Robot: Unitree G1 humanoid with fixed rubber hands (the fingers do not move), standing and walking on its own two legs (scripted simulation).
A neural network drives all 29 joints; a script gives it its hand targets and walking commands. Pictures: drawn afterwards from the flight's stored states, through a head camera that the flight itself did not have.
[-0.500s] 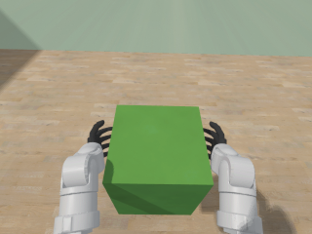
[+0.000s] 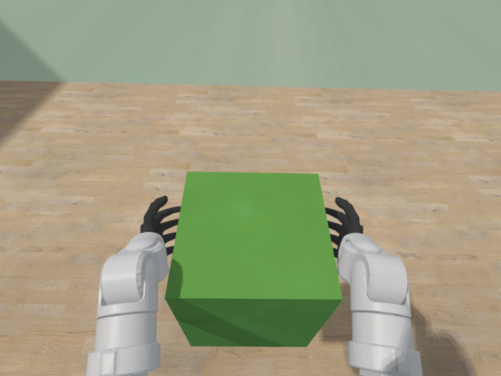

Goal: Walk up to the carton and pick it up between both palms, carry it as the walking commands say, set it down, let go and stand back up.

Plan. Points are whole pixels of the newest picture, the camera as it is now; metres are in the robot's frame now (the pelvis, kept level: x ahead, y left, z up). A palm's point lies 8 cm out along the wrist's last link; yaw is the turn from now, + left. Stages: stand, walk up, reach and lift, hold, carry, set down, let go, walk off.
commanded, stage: carry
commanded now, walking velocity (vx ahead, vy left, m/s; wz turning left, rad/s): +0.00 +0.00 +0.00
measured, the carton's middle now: (250, 265) +0.31 +0.00 +0.02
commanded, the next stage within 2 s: none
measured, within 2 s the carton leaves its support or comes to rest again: neither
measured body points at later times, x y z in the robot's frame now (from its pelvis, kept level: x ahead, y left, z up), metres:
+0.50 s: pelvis +0.01 +0.00 +0.00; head +0.00 -0.01 +0.45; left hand +0.33 +0.15 +0.08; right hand +0.33 -0.16 +0.08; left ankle +0.03 +0.14 -0.73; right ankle +0.04 -0.10 -0.73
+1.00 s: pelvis +0.01 +0.00 +0.00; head +0.00 -0.01 +0.45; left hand +0.33 +0.15 +0.09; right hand +0.34 -0.16 +0.09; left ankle +0.03 +0.14 -0.73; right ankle +0.04 -0.10 -0.73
